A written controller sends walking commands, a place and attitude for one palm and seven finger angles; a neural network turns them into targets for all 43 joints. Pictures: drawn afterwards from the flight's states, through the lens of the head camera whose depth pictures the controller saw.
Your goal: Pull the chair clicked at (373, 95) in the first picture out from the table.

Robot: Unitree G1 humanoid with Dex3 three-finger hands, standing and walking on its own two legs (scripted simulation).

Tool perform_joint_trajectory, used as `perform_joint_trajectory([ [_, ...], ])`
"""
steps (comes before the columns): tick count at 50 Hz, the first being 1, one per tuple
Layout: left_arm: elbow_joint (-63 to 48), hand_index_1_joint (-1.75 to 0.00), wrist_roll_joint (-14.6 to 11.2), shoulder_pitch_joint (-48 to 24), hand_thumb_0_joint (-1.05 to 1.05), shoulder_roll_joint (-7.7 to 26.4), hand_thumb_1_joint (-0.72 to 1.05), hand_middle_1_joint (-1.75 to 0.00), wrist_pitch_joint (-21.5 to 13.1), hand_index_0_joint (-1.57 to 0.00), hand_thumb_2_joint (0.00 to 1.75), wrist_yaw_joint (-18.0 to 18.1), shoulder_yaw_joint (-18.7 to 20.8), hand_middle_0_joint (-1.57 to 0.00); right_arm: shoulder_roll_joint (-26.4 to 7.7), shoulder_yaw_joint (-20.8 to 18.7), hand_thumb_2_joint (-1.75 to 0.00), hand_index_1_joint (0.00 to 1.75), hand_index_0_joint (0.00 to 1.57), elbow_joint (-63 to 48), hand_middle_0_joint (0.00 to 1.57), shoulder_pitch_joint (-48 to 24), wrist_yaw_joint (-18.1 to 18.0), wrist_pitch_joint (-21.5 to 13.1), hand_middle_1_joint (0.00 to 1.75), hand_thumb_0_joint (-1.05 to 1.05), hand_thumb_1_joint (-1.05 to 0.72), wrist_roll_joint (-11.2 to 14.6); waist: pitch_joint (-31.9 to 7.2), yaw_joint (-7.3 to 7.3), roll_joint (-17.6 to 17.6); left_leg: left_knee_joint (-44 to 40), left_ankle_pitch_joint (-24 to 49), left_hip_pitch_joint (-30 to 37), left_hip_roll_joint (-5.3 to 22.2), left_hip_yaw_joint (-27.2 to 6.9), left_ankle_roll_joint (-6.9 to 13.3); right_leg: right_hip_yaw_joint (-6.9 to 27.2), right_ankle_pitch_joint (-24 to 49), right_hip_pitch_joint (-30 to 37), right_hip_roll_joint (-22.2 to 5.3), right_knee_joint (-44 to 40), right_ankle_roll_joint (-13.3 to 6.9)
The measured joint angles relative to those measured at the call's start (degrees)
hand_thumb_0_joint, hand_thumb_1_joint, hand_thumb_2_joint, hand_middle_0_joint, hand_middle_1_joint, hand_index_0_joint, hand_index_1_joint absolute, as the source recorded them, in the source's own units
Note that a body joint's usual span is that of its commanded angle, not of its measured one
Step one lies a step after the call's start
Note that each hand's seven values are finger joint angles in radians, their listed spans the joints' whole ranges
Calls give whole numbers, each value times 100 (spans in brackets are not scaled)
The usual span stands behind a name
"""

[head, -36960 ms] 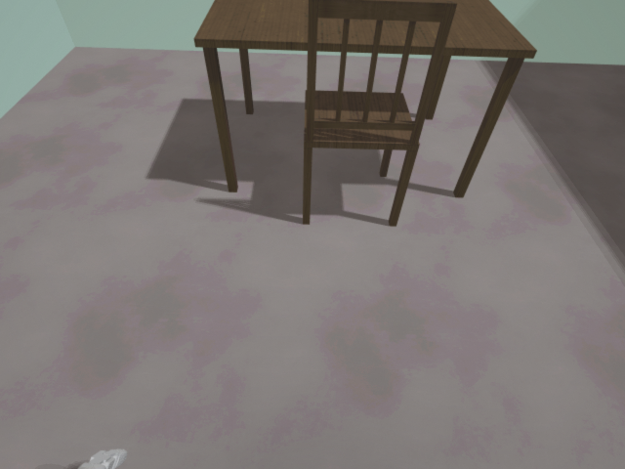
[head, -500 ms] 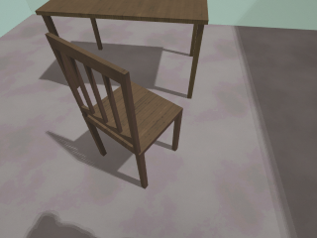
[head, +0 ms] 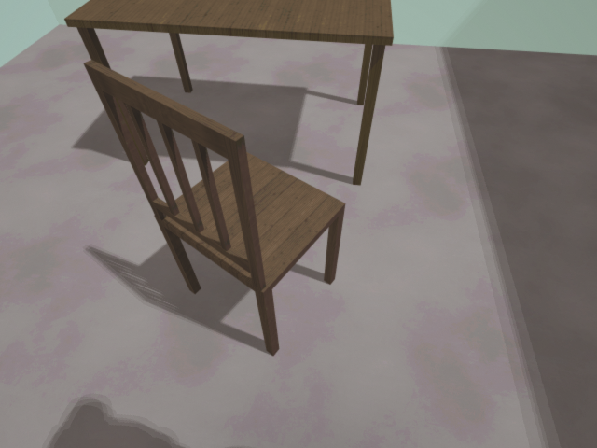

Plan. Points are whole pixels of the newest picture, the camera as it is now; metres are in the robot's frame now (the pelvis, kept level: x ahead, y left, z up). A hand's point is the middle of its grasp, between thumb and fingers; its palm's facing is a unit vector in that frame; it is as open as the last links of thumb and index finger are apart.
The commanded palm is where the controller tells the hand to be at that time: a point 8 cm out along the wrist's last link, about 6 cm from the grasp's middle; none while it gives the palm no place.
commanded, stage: look to check the result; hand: left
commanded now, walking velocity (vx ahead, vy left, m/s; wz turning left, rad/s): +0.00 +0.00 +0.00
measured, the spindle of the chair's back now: (184, 183) +0.64 +0.29 -0.08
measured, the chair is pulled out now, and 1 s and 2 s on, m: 0.60 0.60 0.60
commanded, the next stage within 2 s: stand and wait in 0.06 s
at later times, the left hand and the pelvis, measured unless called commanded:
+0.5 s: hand out of the picture -0.01 +0.16 -0.17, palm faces +0.03 -0.98 -0.18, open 7.4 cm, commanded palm none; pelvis +0.01 +0.00 +0.00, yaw +0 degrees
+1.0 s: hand out of the picture +0.00 +0.16 -0.17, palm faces +0.04 -0.98 -0.19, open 7.3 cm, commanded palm none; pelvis +0.01 +0.00 +0.00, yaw +0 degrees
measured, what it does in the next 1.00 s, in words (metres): stands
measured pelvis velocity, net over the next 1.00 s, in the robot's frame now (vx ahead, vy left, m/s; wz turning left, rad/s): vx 0.01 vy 0.00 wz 0.00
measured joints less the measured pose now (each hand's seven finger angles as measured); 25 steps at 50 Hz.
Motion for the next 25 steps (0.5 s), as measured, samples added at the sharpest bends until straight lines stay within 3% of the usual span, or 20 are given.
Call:
perform_joint_trajectory([
  [25,-6,-30,-1,1,1,-11,91,-30,-3,-20,90,2,-2,-20,-22,7,-90,29,20,10,20,-18,-14,-17,30,0,-91,9,46,1,-15,-38,-41,29,-16,22,10,23,-55,6,-16,-1,11],
])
